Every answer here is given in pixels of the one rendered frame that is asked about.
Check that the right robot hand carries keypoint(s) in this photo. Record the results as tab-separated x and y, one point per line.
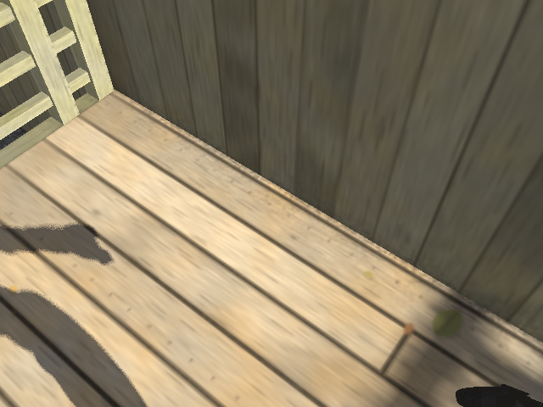
504	396

